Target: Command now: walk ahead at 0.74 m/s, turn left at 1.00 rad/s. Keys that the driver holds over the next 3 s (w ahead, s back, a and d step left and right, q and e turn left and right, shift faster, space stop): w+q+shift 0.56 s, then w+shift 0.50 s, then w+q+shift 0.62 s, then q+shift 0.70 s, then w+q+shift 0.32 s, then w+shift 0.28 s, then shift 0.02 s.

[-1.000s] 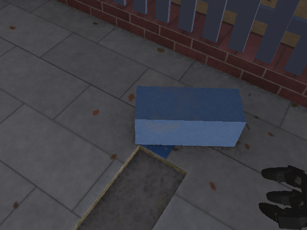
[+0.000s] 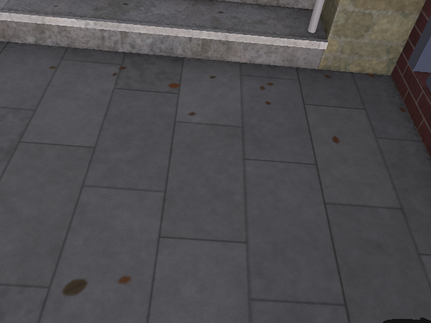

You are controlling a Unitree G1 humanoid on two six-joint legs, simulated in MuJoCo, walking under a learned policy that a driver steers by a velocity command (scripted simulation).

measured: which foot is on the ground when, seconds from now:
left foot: down 0.00-0.36, up 0.38-0.80, down 0.82-1.00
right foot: up 0.00-0.34, down 0.36-0.80, up 0.82-1.00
